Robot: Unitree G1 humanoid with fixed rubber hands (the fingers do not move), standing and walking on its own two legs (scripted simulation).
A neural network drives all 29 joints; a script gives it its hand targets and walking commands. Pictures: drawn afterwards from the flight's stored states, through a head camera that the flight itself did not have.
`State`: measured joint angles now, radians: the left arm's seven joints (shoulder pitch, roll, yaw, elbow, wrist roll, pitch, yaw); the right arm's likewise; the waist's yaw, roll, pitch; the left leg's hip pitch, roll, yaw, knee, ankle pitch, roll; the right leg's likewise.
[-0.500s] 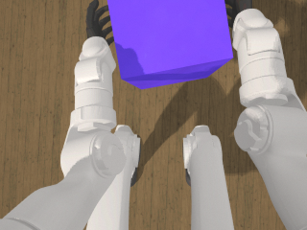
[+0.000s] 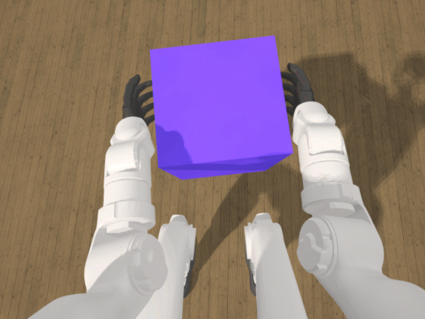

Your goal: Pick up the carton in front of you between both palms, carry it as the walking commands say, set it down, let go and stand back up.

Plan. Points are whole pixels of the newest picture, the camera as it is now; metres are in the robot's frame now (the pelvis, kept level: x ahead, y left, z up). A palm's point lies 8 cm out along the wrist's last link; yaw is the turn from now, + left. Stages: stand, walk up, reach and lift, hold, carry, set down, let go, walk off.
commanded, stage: reach and lift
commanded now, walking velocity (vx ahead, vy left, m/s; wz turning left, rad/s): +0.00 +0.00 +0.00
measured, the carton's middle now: (218, 122) +0.48 +0.00 -0.12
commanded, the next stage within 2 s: hold in 1.92 s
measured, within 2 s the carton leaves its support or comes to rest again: neither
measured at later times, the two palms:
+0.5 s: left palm (82, 108) +0.41 +0.15 +0.12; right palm (338, 100) +0.41 -0.15 +0.11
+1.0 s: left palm out of the picture +0.37 +0.16 +0.24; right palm (423, 84) +0.36 -0.14 +0.24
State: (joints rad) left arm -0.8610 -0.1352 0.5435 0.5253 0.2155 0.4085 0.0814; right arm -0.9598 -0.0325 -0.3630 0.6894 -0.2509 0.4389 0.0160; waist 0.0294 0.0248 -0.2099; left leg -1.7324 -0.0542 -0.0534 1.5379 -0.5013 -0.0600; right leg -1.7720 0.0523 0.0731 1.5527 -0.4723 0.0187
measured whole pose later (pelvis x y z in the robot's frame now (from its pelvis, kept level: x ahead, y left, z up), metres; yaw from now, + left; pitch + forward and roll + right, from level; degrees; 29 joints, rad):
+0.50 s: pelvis +0.04 +0.01 +0.13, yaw -1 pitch +23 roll +0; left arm -0.53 -0.18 0.44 0.50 0.25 0.39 0.03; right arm -0.56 0.10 -0.37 0.56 -0.27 0.41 0.01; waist 0.01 0.02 -0.18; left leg -1.03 -0.04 -0.08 1.03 -0.40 -0.03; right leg -1.05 0.03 0.06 1.02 -0.37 0.02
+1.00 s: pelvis +0.07 +0.01 +0.21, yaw -1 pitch -1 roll +0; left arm -0.31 -0.16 0.29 0.41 0.29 0.57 0.00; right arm -0.28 0.16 -0.27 0.39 -0.29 0.60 0.00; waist 0.00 0.01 -0.06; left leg -0.22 -0.02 -0.08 0.47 -0.23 -0.01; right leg -0.23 0.01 0.07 0.45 -0.21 0.02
